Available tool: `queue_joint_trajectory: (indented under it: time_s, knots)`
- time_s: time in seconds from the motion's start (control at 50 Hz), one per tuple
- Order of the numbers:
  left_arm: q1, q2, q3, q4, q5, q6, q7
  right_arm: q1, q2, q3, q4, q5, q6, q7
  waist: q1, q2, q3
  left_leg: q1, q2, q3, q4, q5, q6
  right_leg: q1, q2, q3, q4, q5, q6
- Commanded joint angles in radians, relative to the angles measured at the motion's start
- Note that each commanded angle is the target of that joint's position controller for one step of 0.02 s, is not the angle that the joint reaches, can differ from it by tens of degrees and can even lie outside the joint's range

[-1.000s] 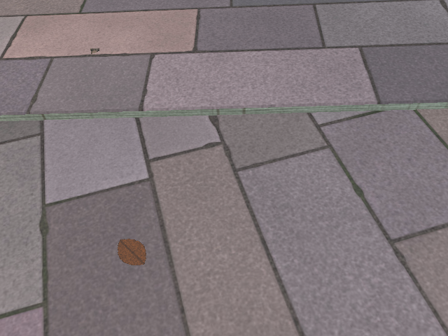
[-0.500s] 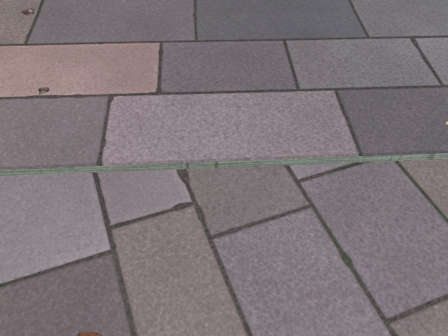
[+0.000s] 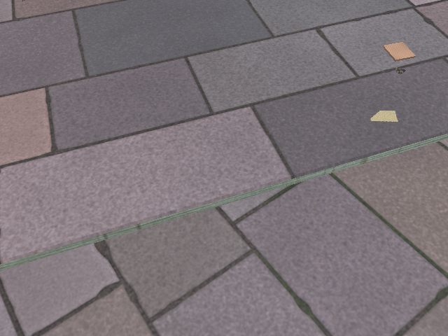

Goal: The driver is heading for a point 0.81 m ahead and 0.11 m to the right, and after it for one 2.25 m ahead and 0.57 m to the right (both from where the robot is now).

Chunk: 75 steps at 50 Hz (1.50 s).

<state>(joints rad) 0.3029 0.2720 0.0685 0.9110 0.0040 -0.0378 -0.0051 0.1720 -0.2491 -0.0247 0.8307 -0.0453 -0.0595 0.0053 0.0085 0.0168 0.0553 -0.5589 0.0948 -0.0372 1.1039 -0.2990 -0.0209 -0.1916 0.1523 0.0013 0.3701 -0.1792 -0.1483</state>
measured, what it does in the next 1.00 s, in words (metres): walks ahead, turning right: left foot, then right foot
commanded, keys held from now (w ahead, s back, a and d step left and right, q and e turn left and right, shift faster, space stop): w+e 0.70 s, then w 0.18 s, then w+q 0.12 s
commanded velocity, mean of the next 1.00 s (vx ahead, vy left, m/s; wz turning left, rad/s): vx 0.50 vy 0.00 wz -0.49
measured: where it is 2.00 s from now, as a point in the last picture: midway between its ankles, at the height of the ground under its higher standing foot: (313, 252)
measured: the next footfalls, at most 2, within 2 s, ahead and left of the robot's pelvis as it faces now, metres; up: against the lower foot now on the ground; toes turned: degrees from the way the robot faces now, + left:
left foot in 0.30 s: +0.35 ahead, +0.13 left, +0.00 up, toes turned -12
right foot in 0.82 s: +0.51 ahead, -0.19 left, +0.00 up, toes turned -32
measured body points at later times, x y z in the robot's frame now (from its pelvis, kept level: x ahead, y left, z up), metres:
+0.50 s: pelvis +0.27 +0.04 +0.00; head +0.30 +0.05 +0.45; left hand +0.43 +0.29 -0.13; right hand +0.30 -0.24 -0.10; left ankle +0.31 +0.14 -0.74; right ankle +0.21 -0.06 -0.66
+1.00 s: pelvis +0.49 -0.11 +0.00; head +0.50 -0.13 +0.45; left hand +0.71 +0.07 -0.11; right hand +0.40 -0.36 -0.14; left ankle +0.53 +0.05 -0.65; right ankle +0.48 -0.16 -0.74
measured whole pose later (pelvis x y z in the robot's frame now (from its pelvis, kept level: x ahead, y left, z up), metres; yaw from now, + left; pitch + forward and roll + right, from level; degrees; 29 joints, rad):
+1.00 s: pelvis +0.49 -0.11 +0.00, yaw -29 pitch +0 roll +0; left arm 0.22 0.24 0.04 0.82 0.03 -0.05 -0.01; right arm 0.31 -0.25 -0.04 0.85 -0.02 -0.04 0.02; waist -0.03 0.03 0.05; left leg -0.47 0.09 0.01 1.13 -0.32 0.03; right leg -0.23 0.07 -0.07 0.40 -0.19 -0.10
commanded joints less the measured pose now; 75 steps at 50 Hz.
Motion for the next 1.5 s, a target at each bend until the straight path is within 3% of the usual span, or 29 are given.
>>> queue_joint_trajectory:
  time_s: [0.02, 0.2, 0.28, 0.3, 0.32, 0.34, 0.36, 0.38, 0.4, 0.44, 0.52, 0.72, 0.78, 0.82, 0.84, 0.86, 0.88, 0.92, 0.94, 1.0, 1.18, 1.26, 1.32, 1.34, 1.36, 1.38, 1.4, 1.44, 1.5]
  knots:
    - [0.03, 0.144, 0.032, -0.053, -0.004, -0.026, 0.002, 0.014, -0.07, -0.015, -0.061, -0.006, 0.021, 0.006, -0.019, -0.032, -0.022, -0.05, 0.003, 0.036, -0.117, 0.093, -0.036, 0.0, -0.257, 0.259, -0.167, 0.34, -0.141]
    - [0.172, 0.158, 0.039, -0.047, 0.013, -0.011, 0.013, -0.266, -0.087, 0.0, -0.177, 0.016, 0.005, 0.015, 0.091, -0.088, -0.02, -0.073, -0.067, 0.027, -0.468, 0.251, -0.017, 0.183, -0.264, 0.342, -0.064, 0.418, -0.072]
    - [0.074, 0.195, 0.047, -0.083, 0.016, -0.02, 0.015, -0.029, -0.154, -0.024, -0.122, 0.021, -0.019, -0.002, -0.04, -0.085, -0.099, 0.329, -0.126, 0.025, -0.627, 0.149, 0.041, 0.093, -0.233, 0.36, 0.144, 0.554, -0.001]
    - [0.066, 0.172, 0.04, -0.089, 0.005, -0.03, 0.004, 0.108, -0.197, -0.039, -0.095, 0.009, -0.033, -0.015, -0.108, -0.018, -0.188, 0.544, -0.046, -0.041, -0.671, 0.131, 0.077, 0.005, -0.165, 0.305, 0.35, 0.474, 0.024]
    - [0.104, 0.076, 0.015, -0.128, -0.023, -0.038, 0.001, 0.241, -0.28, -0.059, -0.102, -0.017, -0.034, -0.033, -0.133, 0.127, -0.348, 0.801, 0.234, -0.349, -0.71, -0.079, 0.139, -0.183, -0.08, 0.196, 0.646, 0.09, 0.056]
    - [0.174, 0.081, 0.014, -0.154, -0.016, -0.031, 0.002, 0.193, -0.311, -0.071, -0.101, -0.008, -0.014, -0.031, -0.057, 0.305, -0.388, 0.841, 0.372, -0.752, -0.834, -0.126, 0.235, -0.397, 0.001, 0.116, 0.814, -0.391, 0.062]
    - [0.164, 0.134, 0.02, -0.113, 0.012, -0.012, 0.01, 0.118, -0.216, -0.056, -0.118, 0.001, -0.005, -0.025, -0.03, 0.121, -0.233, 0.707, 0.343, -0.664, -0.828, -0.219, 0.238, -0.46, -0.099, 0.123, 0.896, -0.312, 0.059]
    - [0.093, 0.13, 0.019, -0.112, 0.021, -0.006, -0.001, 0.069, -0.133, -0.037, -0.125, 0.01, -0.004, -0.021, -0.035, 0.013, -0.122, 0.582, 0.281, -0.498, -0.844, -0.174, 0.218, -0.45, -0.132, 0.11, 0.874, -0.227, 0.065]
    - [0.067, 0.107, 0.017, -0.119, 0.02, -0.002, -0.009, 0.044, -0.104, -0.029, -0.12, 0.009, -0.007, -0.019, -0.018, 0.017, -0.064, 0.495, 0.229, -0.362, -0.876, -0.055, 0.188, -0.425, -0.162, 0.099, 0.826, -0.183, 0.073]
    - [0.051, 0.093, 0.014, -0.126, 0.038, 0.021, -0.028, 0.068, -0.099, -0.026, -0.092, 0.014, -0.022, -0.019, -0.003, 0.088, -0.036, 0.428, 0.169, -0.198, -0.904, 0.124, 0.164, -0.392, -0.19, 0.078, 0.795, -0.152, 0.089]
    - [-0.044, 0.071, 0.006, -0.176, 0.034, 0.039, -0.05, 0.116, -0.114, -0.038, -0.06, 0.029, -0.05, -0.007, -0.001, 0.081, -0.037, 0.451, 0.176, -0.059, -0.95, 0.288, 0.185, -0.471, -0.212, 0.064, 0.762, -0.054, 0.107]
    - [-0.338, 0.037, -0.024, -0.29, 0.038, 0.031, -0.081, 0.227, -0.153, -0.055, 0.007, 0.026, -0.034, -0.014, -0.062, 0.07, 0.027, 0.545, 0.171, 0.187, -0.925, 0.454, 0.14, -0.396, -0.2, -0.081, 0.298, 0.081, 0.073]
    - [-0.282, 0.053, -0.016, -0.277, 0.05, 0.025, -0.065, 0.263, -0.186, -0.058, 0.039, 0.022, -0.012, -0.018, -0.028, 0.085, -0.018, 0.614, 0.187, 0.225, -0.742, 0.831, 0.13, -0.256, -0.118, -0.119, 0.221, -0.069, 0.017]
    - [0.003, 0.093, 0.009, -0.178, 0.065, 0.003, -0.043, 0.262, -0.176, -0.047, 0.036, 0.027, 0.0, -0.018, 0.096, 0.03, -0.182, 0.486, 0.146, 0.274, -0.373, 0.804, 0.103, 0.128, -0.081, -0.086, 0.117, -0.024, -0.034]
    - [0.121, 0.194, 0.035, -0.163, 0.078, -0.001, -0.025, 0.288, -0.086, -0.02, -0.022, 0.049, -0.005, -0.005, 0.124, -0.147, -0.332, 0.15, 0.075, 0.285, -0.036, 0.362, 0.058, 0.47, -0.364, 0.294, 0.083, -0.187, -0.12]
    - [0.136, 0.26, 0.05, -0.164, 0.033, 0.01, -0.014, 0.276, -0.101, -0.03, -0.05, 0.04, -0.006, 0.001, 0.1, -0.243, -0.413, -0.062, -0.083, 0.175, 0.226, -0.237, 0.028, 0.545, -0.564, 0.718, -0.063, -0.05, -0.202]
    - [0.101, 0.239, 0.048, -0.16, 0.018, 0.016, -0.004, 0.172, -0.156, -0.046, -0.062, 0.033, -0.003, 0.0, 0.112, -0.105, -0.305, -0.145, -0.037, 0.053, 0.268, -0.155, 0.039, 0.478, -0.524, 0.56, -0.051, 0.106, -0.187]
    - [0.0, 0.124, 0.015, -0.144, 0.02, -0.002, 0.004, 0.168, -0.1, -0.029, -0.039, 0.048, -0.011, 0.006, 0.031, -0.042, -0.117, -0.083, 0.026, 0.027, 0.124, -0.051, 0.058, 0.221, -0.433, 0.292, -0.082, 0.283, -0.107]
    - [-0.032, 0.091, 0.003, -0.136, 0.017, -0.012, 0.004, 0.194, -0.095, -0.031, -0.022, 0.032, 0.003, 0.009, -0.007, -0.056, -0.081, -0.022, 0.036, 0.019, 0.067, -0.035, 0.055, 0.132, -0.396, 0.222, -0.113, 0.301, -0.072]
    - [-0.034, 0.077, -0.004, -0.115, 0.017, -0.046, 0.001, 0.243, -0.077, -0.036, 0.016, 0.02, 0.038, 0.026, -0.038, -0.074, -0.066, 0.037, 0.004, 0.004, 0.032, 0.03, 0.052, 0.052, -0.363, 0.118, -0.192, 0.298, -0.048]
    - [0.05, 0.065, -0.013, -0.042, 0.012, -0.071, 0.014, -0.015, -0.033, -0.027, -0.043, 0.016, 0.036, 0.04, 0.015, -0.073, 0.037, -0.116, -0.021, 0.05, -0.289, 0.314, 0.045, 0.154, -0.348, -0.087, -0.259, 0.362, -0.001]
    - [0.102, 0.069, -0.019, 0.0, 0.012, -0.059, 0.039, -0.064, -0.007, -0.012, -0.071, 0.006, 0.026, 0.043, 0.024, -0.074, 0.033, -0.026, -0.078, 0.162, -0.439, 0.278, 0.085, 0.242, -0.357, -0.171, -0.101, 0.814, 0.028]
    - [0.053, 0.126, -0.003, -0.009, 0.013, -0.045, 0.054, 0.133, -0.052, -0.031, -0.02, -0.002, 0.018, 0.029, -0.057, -0.123, -0.079, 0.196, -0.176, 0.188, -0.492, 0.165, 0.144, 0.244, -0.359, -0.189, 0.212, 1.073, 0.054]
    - [0.025, 0.132, -0.001, -0.019, 0.004, -0.04, 0.053, 0.242, -0.077, -0.045, 0.011, -0.01, 0.008, 0.022, -0.114, -0.104, -0.134, 0.339, -0.186, 0.161, -0.599, 0.252, 0.17, 0.187, -0.344, -0.194, 0.407, 0.938, 0.067]
    - [0.003, 0.13, 0.001, -0.042, -0.01, -0.042, 0.046, 0.319, -0.154, -0.071, 0.024, -0.015, -0.002, 0.01, -0.163, -0.013, -0.188, 0.517, -0.077, 0.032, -0.664, 0.596, 0.229, 0.022, -0.262, -0.215, 0.712, 0.531, 0.107]
    - [0.126, 0.006, -0.021, -0.079, -0.012, -0.044, 0.041, 0.267, -0.266, -0.1, 0.003, 0.003, 0.008, 0.0, -0.036, 0.232, -0.294, 0.821, 0.242, -0.331, -0.505, 1.419, 0.384, -0.324, -0.09, -0.159, 1.086, -0.454, 0.157]
    - [0.119, 0.057, -0.02, -0.083, 0.001, -0.036, 0.036, 0.308, -0.276, -0.109, -0.01, 0.054, 0.017, 0.004, -0.097, 0.091, -0.458, 0.849, 0.302, -0.444, -0.596, 1.391, 0.501, -0.388, -0.092, 0.031, 1.169, -0.385, 0.166]
    - [0.012, 0.068, -0.018, -0.105, 0.013, -0.028, 0.033, 0.125, -0.151, -0.079, -0.048, 0.057, 0.047, -0.013, -0.04, -0.024, -0.184, 0.535, 0.207, -0.328, -0.726, 0.869, 0.423, -0.421, -0.186, 0.044, 1.054, -0.267, 0.169]
    - [0.009, 0.052, -0.016, -0.115, 0.038, 0.029, 0.03, 0.081, -0.11, -0.064, -0.051, 0.042, 0.056, -0.017, 0.015, -0.025, -0.091, 0.295, 0.088, -0.214, -0.791, 0.729, 0.335, -0.301, -0.201, 0.031, 0.867, -0.226, 0.191]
